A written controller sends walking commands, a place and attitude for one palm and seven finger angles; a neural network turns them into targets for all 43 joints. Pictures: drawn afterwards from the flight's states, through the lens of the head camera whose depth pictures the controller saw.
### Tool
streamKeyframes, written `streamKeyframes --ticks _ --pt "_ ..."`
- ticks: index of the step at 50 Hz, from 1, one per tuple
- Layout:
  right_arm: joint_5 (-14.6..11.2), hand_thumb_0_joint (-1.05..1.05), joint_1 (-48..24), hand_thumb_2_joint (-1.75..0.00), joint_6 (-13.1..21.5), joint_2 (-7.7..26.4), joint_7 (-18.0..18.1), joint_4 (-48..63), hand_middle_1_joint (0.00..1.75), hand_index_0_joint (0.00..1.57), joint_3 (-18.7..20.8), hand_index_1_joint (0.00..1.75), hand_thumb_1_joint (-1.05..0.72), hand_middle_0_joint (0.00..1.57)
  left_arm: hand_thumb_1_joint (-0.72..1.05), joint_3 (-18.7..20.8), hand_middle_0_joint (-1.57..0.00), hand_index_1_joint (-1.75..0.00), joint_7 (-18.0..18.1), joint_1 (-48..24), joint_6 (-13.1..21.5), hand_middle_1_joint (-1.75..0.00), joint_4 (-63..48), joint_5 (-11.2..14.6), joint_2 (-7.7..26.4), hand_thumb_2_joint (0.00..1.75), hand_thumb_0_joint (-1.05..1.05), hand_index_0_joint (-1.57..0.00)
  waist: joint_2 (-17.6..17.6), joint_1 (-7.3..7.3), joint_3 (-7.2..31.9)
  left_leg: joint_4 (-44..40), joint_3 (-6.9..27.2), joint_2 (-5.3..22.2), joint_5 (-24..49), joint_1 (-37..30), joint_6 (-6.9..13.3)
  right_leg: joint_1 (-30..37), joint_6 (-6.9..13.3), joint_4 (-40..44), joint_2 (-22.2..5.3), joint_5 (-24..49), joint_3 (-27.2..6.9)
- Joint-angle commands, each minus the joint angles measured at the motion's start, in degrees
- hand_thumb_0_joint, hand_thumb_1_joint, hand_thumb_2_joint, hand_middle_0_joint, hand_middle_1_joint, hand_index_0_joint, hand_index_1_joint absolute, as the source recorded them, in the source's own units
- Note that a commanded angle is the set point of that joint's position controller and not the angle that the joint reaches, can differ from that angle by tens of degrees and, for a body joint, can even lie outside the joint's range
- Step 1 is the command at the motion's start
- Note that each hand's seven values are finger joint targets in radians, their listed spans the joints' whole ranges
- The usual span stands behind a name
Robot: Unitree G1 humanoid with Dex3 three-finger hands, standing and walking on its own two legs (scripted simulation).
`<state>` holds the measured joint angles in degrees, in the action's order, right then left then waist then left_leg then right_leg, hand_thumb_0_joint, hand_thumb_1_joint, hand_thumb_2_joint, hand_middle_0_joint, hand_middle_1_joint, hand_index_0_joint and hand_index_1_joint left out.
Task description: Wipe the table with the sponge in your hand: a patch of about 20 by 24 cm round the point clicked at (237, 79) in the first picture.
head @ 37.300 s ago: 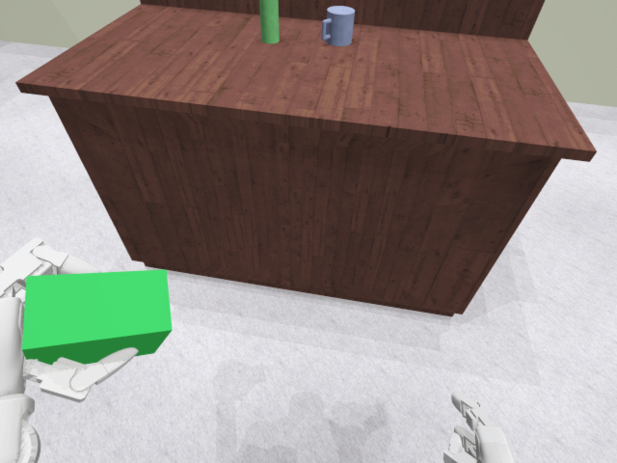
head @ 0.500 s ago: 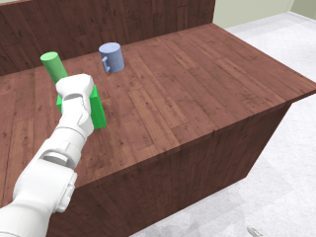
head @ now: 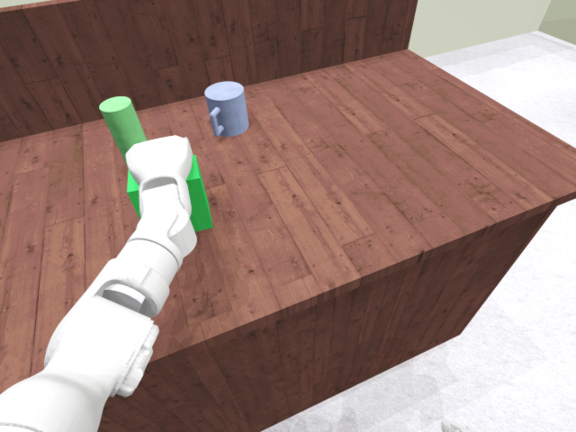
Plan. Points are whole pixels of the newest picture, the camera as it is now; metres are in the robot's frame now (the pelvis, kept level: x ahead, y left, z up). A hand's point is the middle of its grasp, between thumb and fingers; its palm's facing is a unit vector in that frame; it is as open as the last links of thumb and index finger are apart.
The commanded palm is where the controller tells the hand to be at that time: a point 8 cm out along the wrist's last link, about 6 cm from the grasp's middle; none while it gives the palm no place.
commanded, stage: wipe back along the third lane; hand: left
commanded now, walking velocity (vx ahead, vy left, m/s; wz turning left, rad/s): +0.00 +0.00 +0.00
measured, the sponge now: (175, 207) +0.44 +0.20 +0.08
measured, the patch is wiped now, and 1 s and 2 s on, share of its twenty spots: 1.00 1.00 1.00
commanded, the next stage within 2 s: slide back across to the middle lane in 1.36 s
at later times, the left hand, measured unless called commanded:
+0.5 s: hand (182, 207) +0.40 +0.17 +0.12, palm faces +0.08 -0.04 -1.00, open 10.2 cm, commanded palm +0.35 +0.15 +0.16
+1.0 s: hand (196, 236) +0.34 +0.14 +0.12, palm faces +0.10 -0.06 -0.99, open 10.2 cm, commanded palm +0.29 +0.13 +0.16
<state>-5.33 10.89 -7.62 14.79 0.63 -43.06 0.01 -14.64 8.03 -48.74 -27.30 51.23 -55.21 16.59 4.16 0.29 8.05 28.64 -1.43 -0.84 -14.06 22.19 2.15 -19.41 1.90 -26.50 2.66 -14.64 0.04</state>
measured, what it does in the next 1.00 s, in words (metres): stands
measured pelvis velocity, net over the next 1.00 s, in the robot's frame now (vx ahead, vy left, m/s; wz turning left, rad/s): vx -0.01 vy -0.03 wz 0.01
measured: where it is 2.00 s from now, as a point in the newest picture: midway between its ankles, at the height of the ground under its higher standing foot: outside the picture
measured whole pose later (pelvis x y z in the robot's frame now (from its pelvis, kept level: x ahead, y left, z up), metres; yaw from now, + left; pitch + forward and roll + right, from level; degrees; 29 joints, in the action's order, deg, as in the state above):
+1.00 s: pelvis -0.01 -0.03 +0.00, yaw +0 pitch +0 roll +1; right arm -6.4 0.6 -11.7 15.6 -2.5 -37.7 -2.4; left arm -23.5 2.3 -24.6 -40.4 14.7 -56.0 14.0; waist 6.0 -3.9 6.6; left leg 28.4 -0.7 0.1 -14.5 14.1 0.0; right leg -12.5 4.2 -29.0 3.6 -16.7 0.8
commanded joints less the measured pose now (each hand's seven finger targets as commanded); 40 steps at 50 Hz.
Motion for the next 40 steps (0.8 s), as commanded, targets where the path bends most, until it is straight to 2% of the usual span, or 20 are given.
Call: streamKeyframes --ticks 1,3,5,6,8,10,12,15,17,19,20,25,27,30,32,33,36,38,39,40 --pt "0.07 0.0 -9.76 -0.9 2.19 6.58 -0.26 8.84 0.3 0.2 1.83 0.3 -0.9 0.2 0.1 -2.17 -1.2 -1.6 -1.16 -16.41 -3.33 -1.6 -6.72 1.28 -0.81 1.3 0.0 -1.2 -4.96 -0.17 12.78 -2.24 2.27 0.96 14.8 -12.51 -0.03 1.45 1.52 1.91 0.24 13.58 2.31" --pt "0.28 0.0 -10.75 -0.9 1.74 6.46 -0.7 9.41 0.3 0.2 1.8 0.3 -0.9 0.2 0.1 -2.18 -1.2 -1.6 -1.41 -13.57 -4.69 -1.6 -8.42 1.26 -1.25 1.3 0.0 -1.2 -6.23 -0.91 14.72 -1.56 2.26 0.93 17.43 -13.3 -0.22 3.21 1.72 1.21 0.13 16.5 2.44" --pt "0.06 0.0 -12.91 -0.9 1.23 6.14 -0.88 10.67 0.3 0.2 1.61 0.3 -0.9 0.2 0.1 -1.98 -1.2 -1.6 -2.1 -11.63 -5.64 -1.6 -10.93 2.38 -2.05 1.3 0.0 -1.2 -8.98 -1.42 14.93 -1.68 2.2 0.96 18.08 -12.67 -0.09 5.02 1.56 1.18 -0.1 18.27 2.51" --pt "0.09 0.0 -13.19 -0.9 0.76 6.49 -0.74 10.37 0.3 0.2 1.44 0.3 -0.9 0.2 0.1 -2.63 -1.2 -1.6 -2.32 -11.46 -6.33 -1.6 -11.05 2.01 -1.62 1.3 0.0 -1.2 -9.26 -1.0 13.42 -1.69 2.09 0.95 17.94 -12.81 -0.1 4.74 1.5 1.27 -0.11 18.51 2.43" --pt "-0.1 0.0 -14.35 -0.9 0.08 6.09 -1.09 10.65 0.3 0.2 1.08 0.3 -0.9 0.2 0.1 -4.75 -1.2 -1.6 -2.89 -12.51 -7.75 -1.6 -12.61 1.35 -3.39 1.3 0.0 -1.2 -7.41 -1.0 12.09 -1.91 2.28 1.02 17.65 -13.17 -0.45 3.48 1.81 0.97 -0.12 17.02 2.96" --pt "-0.21 0.0 -15.8 -0.9 -0.03 5.56 -1.44 11.76 0.3 0.2 1.01 0.3 -0.9 0.2 0.1 -5.93 -1.2 -1.6 -3.56 -12.0 -7.83 -1.6 -15.37 1.5 -5.6 1.3 0.0 -1.2 -7.77 -1.21 13.07 -1.54 2.93 1.26 19.77 -14.13 -0.44 3.65 2.16 0.39 -0.03 17.56 3.2" --pt "0.11 0.0 -15.97 -0.9 -0.64 5.77 -2.01 11.86 0.3 0.2 1.15 0.3 -0.9 0.2 0.1 -6.66 -1.2 -1.6 -3.75 -8.37 -8.5 -1.6 -17.05 1.01 -6.01 1.3 0.0 -1.2 -6.65 -1.8 14.0 -0.81 2.72 1.08 21.25 -15.3 -0.47 4.33 2.35 -0.1 0.02 18.92 3.25" --pt "-0.27 0.0 -18.34 -0.9 -1.38 5.25 -2.3 13.29 0.3 0.2 0.66 0.3 -0.9 0.2 0.1 -7.14 -1.2 -1.6 -4.42 -8.32 -9.18 -1.6 -21.03 1.57 -6.44 1.3 0.0 -1.2 -8.63 -1.79 13.4 -0.91 2.75 1.17 21.25 -14.19 -0.5 5.74 2.38 -0.2 -0.26 20.3 3.18" --pt "-0.21 0.0 -18.74 -0.9 -2.06 5.7 -2.36 12.74 0.3 0.2 0.43 0.3 -0.9 0.2 0.1 -6.38 -1.2 -1.6 -4.5 -5.68 -10.39 -1.6 -20.91 1.02 -4.63 1.3 0.0 -1.2 -8.01 -2.27 11.93 -1.01 2.31 1.01 20.48 -14.12 -0.58 5.83 2.44 -0.06 -0.34 20.44 2.99" --pt "-0.19 0.0 -19.61 -0.9 -2.26 5.27 -2.62 13.19 0.3 0.2 0.25 0.3 -0.9 0.2 0.1 -8.22 -1.2 -1.6 -4.85 -6.12 -11.03 -1.6 -23.33 0.77 -6.33 1.3 0.0 -1.2 -6.53 -2.26 12.37 -0.73 2.18 0.83 21.11 -14.63 -0.6 6.01 2.62 -0.38 -0.32 20.93 3.07" --pt "-0.42 0.0 -20.51 -0.9 -2.29 4.92 -2.72 13.97 0.3 0.2 0.16 0.3 -0.9 0.2 0.1 -8.12 -1.2 -1.6 -5.23 -5.53 -10.87 -1.6 -24.6 1.43 -6.85 1.3 0.0 -1.2 -8.12 -2.31 12.19 -0.72 2.5 1.04 21.59 -14.08 -0.51 6.74 2.64 -0.52 -0.44 21.56 3.12" --pt "-0.46 0.0 -22.37 -0.9 -2.94 4.93 -3.08 15.01 0.3 0.2 -0.2 0.3 -0.9 0.2 0.1 -8.03 -1.2 -1.6 -5.96 -1.22 -12.01 -1.6 -28.99 1.33 -5.85 1.3 0.0 -1.2 -7.78 -2.98 12.55 -0.54 1.84 0.69 21.17 -13.55 -0.35 9.03 2.61 -0.69 -0.72 23.55 2.41" --pt "-0.55 0.0 -22.54 -0.9 -3.13 5.17 -3.15 14.75 0.3 0.2 -0.35 0.3 -0.9 0.2 0.1 -8.57 -1.2 -1.6 -6.22 1.26 -12.68 -1.6 -29.36 0.7 -5.32 1.3 0.0 -1.2 -7.0 -3.16 11.24 -0.68 1.59 0.59 19.62 -13.56 -0.42 8.27 2.57 -0.64 -0.61 21.94 2.48" --pt "-0.57 0.0 -23.5 -0.9 -2.96 4.95 -3.25 15.82 0.3 0.2 -0.52 0.3 -0.9 0.2 0.1 -8.38 -1.2 -1.6 -6.88 2.72 -12.66 -1.6 -32.75 1.32 -5.37 1.3 0.0 -1.2 -8.73 -3.28 12.24 -0.43 1.29 0.29 19.6 -12.77 -0.08 10.37 2.46 -0.76 -0.86 24.21 1.76" --pt "-0.71 0.0 -23.86 -0.9 -2.94 5.29 -3.06 15.5 0.3 0.2 -0.73 0.3 -0.9 0.2 0.1 -7.51 -1.2 -1.6 -6.88 4.97 -13.17 -1.6 -33.03 0.99 -3.38 1.3 0.0 -1.2 -8.56 -3.57 10.11 -0.93 0.92 0.14 17.07 -12.15 -0.19 9.83 2.21 -0.27 -0.89 22.04 1.47" --pt "-0.81 0.0 -24.06 -0.9 -2.89 5.04 -3.1 15.51 0.3 0.2 -0.82 0.3 -0.9 0.2 0.1 -9.04 -1.2 -1.6 -7.11 3.99 -13.42 -1.6 -33.37 0.91 -4.8 1.3 0.0 -1.2 -8.05 -3.24 9.13 -1.15 0.76 0.05 16.06 -12.0 -0.14 9.17 2.19 0.06 -0.9 20.89 1.43" --pt "-0.83 0.0 -24.34 -0.9 -2.39 5.32 -2.67 15.56 0.3 0.2 -0.76 0.3 -0.9 0.2 0.1 -6.34 -1.2 -1.6 -7.16 6.02 -13.39 -1.6 -34.65 1.38 -1.9 1.3 0.0 -1.2 -9.63 -3.67 9.3 -1.26 0.46 -0.22 14.78 -11.71 0.09 10.46 1.87 0.63 -0.89 20.58 0.33" --pt "-0.9 0.0 -24.58 -0.9 -2.16 5.14 -2.97 15.88 0.3 0.2 -0.91 0.3 -0.9 0.2 0.1 -8.26 -1.2 -1.6 -7.55 8.45 -13.37 -1.6 -35.74 0.86 -3.57 1.3 0.0 -1.2 -8.37 -3.72 8.73 -1.24 0.26 -0.34 14.72 -11.66 -0.02 10.1 1.94 0.44 -0.97 20.53 0.38" --pt "-0.94 0.0 -24.67 -0.9 -2.05 4.98 -3.02 16.1 0.3 0.2 -0.77 0.3 -0.9 0.2 0.1 -8.75 -1.2 -1.6 -7.8 9.29 -13.31 -1.6 -36.69 0.98 -3.96 1.3 0.0 -1.2 -9.2 -3.84 8.42 -1.33 0.32 -0.44 14.12 -11.57 0.12 10.11 1.78 0.83 -0.91 19.62 0.3" --pt "-0.95 0.0 -24.96 -0.9 -1.94 4.83 -3.03 16.54 0.3 0.2 -0.71 0.3 -0.9 0.2 0.1 -7.46 -1.2 -1.6 -7.84 9.07 -12.89 -1.6 -37.82 1.64 -3.33 1.3 0.0 -1.2 -9.78 -3.73 8.83 -1.4 0.4 -0.25 13.93 -11.35 0.22 10.72 1.74 0.95 -0.98 19.46 0.0"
